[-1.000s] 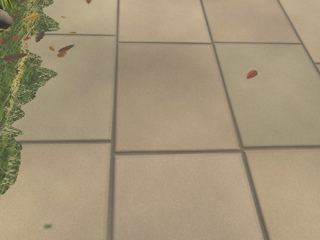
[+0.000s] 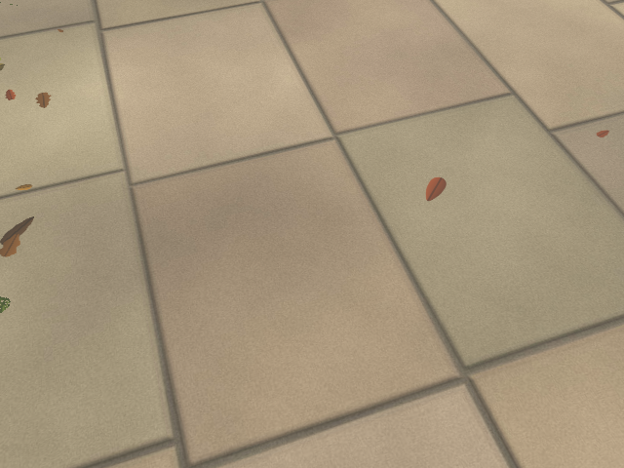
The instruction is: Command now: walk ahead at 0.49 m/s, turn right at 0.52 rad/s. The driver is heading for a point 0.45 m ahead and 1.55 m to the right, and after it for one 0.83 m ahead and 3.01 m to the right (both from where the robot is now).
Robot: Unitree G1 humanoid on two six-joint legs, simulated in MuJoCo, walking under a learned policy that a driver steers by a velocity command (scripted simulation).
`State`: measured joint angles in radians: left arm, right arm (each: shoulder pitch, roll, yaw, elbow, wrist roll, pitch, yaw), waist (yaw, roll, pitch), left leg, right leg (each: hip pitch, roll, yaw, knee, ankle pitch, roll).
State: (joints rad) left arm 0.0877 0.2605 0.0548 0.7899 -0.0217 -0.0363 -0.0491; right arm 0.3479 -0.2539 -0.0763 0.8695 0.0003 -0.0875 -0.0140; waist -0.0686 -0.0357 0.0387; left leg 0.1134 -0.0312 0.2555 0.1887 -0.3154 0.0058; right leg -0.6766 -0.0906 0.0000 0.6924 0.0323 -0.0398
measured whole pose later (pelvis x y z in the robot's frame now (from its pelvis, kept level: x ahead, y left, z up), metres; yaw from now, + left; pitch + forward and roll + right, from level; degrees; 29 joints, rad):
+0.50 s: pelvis +0.30 -0.04 +0.01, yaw -17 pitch +2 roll +0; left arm 0.33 0.28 0.08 0.75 -0.03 -0.05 0.01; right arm 0.02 -0.28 -0.05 0.68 0.00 -0.10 0.01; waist 0.08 0.04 0.04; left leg -0.62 0.06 -0.10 0.55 0.05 -0.06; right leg -0.11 0.12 0.16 0.38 -0.30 -0.08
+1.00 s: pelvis +0.56 -0.11 +0.00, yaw -36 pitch +1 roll +3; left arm 0.10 0.29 0.06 0.62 -0.02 -0.02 -0.04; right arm 0.32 -0.30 -0.08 0.83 0.01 -0.08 0.00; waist -0.10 -0.04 0.05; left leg 0.03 0.00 0.20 0.25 -0.30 -0.02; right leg -0.67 -0.09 0.02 0.73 -0.03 -0.02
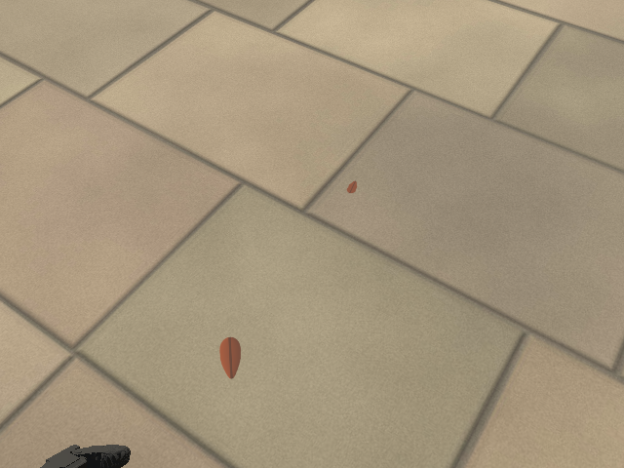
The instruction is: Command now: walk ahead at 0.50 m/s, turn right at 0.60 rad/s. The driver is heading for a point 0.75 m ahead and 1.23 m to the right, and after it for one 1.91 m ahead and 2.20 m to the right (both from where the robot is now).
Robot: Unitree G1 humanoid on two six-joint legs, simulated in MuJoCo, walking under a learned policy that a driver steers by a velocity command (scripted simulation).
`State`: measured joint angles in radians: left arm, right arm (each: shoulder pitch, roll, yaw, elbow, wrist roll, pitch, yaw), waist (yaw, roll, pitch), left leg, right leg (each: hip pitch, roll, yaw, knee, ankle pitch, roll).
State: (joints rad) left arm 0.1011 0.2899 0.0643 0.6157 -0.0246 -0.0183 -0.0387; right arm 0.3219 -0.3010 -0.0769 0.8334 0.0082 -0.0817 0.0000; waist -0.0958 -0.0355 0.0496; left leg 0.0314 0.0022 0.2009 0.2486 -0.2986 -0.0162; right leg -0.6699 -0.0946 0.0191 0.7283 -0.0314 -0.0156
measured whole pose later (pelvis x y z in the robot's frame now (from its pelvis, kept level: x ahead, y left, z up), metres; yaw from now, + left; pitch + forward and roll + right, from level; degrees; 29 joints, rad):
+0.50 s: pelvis +0.29 -0.05 +0.00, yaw -14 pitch +2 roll +0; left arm 0.34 0.28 0.05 0.72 -0.02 -0.06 0.00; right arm 0.06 -0.29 -0.03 0.71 0.00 -0.09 0.03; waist 0.07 0.05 0.03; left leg -0.63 0.07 -0.06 0.58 0.09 -0.04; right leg -0.07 0.11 0.11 0.34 -0.29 -0.08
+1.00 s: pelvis +0.48 -0.06 +0.00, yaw -20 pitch +1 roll +1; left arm 0.17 0.28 0.05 0.69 -0.01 0.05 0.02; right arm 0.15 -0.27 -0.04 0.82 -0.01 -0.02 0.00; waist -0.03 -0.02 0.05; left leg -0.21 -0.02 0.10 0.38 -0.19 0.04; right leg -0.46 -0.05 0.03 0.73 -0.30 0.04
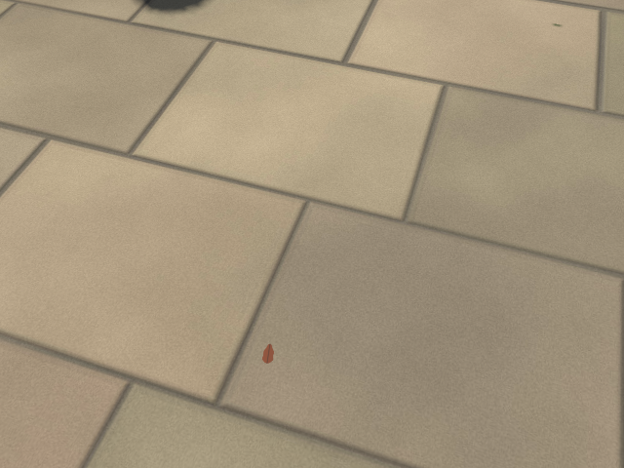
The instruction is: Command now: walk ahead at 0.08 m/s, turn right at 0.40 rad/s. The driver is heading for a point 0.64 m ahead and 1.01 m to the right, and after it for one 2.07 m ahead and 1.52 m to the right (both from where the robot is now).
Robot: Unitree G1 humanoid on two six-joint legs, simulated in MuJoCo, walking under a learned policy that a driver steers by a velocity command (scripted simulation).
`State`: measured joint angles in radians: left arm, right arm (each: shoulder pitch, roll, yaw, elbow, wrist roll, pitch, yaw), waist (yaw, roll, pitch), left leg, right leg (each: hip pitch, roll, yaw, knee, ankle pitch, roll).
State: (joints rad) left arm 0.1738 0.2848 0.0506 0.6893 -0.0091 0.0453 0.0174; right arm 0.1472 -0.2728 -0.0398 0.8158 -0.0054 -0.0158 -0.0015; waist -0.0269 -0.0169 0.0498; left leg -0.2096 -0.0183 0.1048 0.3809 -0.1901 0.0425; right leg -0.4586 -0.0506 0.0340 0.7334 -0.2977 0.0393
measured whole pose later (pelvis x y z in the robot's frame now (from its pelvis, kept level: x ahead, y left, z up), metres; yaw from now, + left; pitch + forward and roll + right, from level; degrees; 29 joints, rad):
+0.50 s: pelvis +0.12 -0.03 +0.00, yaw -16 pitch +2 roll +1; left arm 0.35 0.30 0.07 0.68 -0.02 -0.01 0.02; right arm 0.05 -0.31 -0.06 0.77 0.02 -0.08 0.03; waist 0.07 0.03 0.00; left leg -0.41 -0.01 -0.07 0.52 -0.19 -0.03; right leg -0.16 0.08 0.20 0.42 -0.29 -0.04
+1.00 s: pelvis +0.33 -0.13 -0.02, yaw -34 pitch +2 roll +2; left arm 0.06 0.28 0.05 0.55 -0.02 -0.02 -0.06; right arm 0.37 -0.32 -0.07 0.88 0.02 -0.06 -0.01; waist -0.10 -0.02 0.05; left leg 0.13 0.05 0.22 0.29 -0.43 -0.05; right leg -0.60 -0.04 -0.04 0.63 -0.11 -0.07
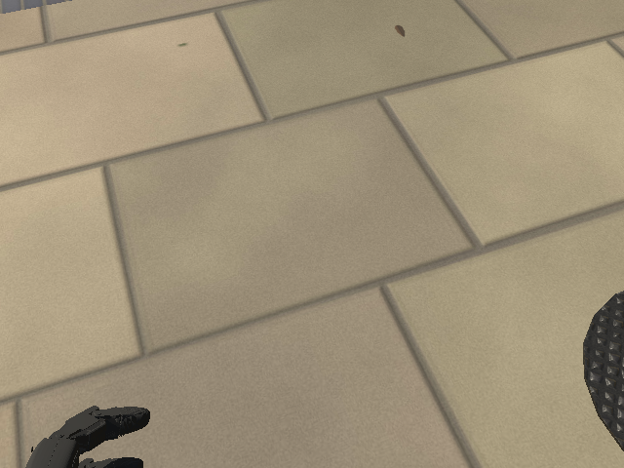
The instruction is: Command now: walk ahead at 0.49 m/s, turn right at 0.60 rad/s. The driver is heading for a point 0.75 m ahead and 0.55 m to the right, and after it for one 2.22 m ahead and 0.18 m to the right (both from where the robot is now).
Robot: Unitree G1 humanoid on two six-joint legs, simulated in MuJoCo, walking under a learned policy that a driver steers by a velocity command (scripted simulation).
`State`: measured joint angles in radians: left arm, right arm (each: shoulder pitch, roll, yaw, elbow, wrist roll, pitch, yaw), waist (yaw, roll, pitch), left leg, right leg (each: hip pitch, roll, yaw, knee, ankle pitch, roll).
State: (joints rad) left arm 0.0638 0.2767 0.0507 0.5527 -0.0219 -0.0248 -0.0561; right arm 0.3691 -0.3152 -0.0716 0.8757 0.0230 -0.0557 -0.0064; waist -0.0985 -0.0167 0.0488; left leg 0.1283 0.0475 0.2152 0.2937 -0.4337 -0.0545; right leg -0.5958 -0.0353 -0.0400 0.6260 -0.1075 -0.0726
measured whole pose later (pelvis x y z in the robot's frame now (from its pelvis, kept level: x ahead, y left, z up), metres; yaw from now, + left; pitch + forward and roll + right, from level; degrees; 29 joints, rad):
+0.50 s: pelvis +0.30 -0.02 +0.01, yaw -17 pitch +2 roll -1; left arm 0.40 0.31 0.07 0.72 -0.02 -0.03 0.02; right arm 0.02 -0.29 -0.03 0.67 0.00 -0.11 0.03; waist 0.09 0.05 0.01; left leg -0.49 0.00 -0.08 0.48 -0.02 -0.02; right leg -0.06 0.12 0.23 0.48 -0.43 -0.06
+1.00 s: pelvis +0.54 -0.12 +0.01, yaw -36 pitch +2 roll +2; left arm 0.06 0.27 0.05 0.59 -0.02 -0.02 -0.06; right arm 0.34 -0.32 -0.08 0.84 0.02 -0.06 0.00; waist -0.10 -0.02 0.05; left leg 0.11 0.03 0.24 0.28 -0.39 -0.04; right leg -0.59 -0.05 -0.03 0.63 -0.10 -0.06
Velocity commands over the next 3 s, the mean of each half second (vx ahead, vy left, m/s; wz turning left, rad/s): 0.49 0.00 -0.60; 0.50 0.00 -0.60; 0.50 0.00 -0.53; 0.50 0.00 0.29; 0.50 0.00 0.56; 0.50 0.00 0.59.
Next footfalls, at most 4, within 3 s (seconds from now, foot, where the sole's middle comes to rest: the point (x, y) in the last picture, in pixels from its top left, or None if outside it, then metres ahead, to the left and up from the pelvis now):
0.02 right None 0.19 -0.10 -0.76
0.52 left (280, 436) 0.50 0.05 -0.76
1.04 right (441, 363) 0.63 -0.31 -0.76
1.52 left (431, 238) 0.97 -0.37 -0.76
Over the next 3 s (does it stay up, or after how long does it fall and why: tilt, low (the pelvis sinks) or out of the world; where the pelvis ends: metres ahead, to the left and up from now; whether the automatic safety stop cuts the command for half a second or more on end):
stays up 1.46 -0.74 0.00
